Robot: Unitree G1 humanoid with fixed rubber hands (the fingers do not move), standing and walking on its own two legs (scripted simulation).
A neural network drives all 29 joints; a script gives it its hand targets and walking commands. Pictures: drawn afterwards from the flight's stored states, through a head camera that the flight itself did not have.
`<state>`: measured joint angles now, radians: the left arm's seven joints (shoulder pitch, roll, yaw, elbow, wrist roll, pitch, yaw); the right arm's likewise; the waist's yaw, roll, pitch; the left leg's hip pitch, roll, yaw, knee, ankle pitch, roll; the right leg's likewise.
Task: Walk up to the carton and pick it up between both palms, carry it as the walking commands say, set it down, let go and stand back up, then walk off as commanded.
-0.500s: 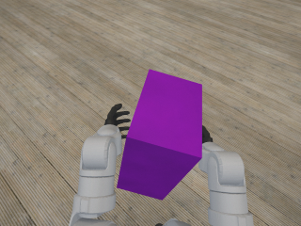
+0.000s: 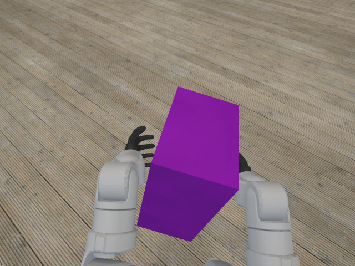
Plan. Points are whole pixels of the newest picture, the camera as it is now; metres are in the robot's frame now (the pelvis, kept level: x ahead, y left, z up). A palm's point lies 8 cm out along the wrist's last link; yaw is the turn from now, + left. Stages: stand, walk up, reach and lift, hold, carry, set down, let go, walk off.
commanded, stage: carry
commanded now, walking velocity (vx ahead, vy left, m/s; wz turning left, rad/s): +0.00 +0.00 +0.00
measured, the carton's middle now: (184, 169) +0.33 -0.01 +0.01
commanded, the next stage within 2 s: none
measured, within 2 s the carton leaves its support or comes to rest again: neither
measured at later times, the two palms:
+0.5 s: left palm (160, 198) +0.22 +0.04 +0.11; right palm (291, 211) +0.20 -0.19 +0.09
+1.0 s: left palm (175, 234) +0.16 +0.01 +0.10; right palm (317, 250) +0.14 -0.22 +0.07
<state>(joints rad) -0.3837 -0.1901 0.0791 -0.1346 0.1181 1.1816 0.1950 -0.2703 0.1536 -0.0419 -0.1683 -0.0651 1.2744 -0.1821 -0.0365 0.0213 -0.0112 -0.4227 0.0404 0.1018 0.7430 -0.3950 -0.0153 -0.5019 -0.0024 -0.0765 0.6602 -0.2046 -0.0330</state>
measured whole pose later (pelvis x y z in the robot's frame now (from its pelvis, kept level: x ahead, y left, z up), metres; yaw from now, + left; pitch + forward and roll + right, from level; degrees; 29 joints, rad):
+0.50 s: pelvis -0.08 -0.09 +0.02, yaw +1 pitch +2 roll +2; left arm -0.35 -0.18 0.14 -0.10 0.11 1.16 0.17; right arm -0.32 0.17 -0.02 -0.05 -0.08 1.27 -0.19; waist -0.02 -0.05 -0.06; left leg -0.26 0.00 0.09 0.51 -0.30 0.04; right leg -0.49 0.02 -0.15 0.45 -0.11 0.10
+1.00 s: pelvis -0.14 -0.11 +0.01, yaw +1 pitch +1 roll +2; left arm -0.33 -0.17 0.10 -0.16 0.11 1.18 0.18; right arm -0.30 0.16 -0.01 -0.11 -0.06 1.28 -0.20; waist -0.02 -0.04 -0.01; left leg -0.39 0.01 0.03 0.60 -0.34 0.04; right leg -0.47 0.00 -0.03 0.48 -0.06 -0.04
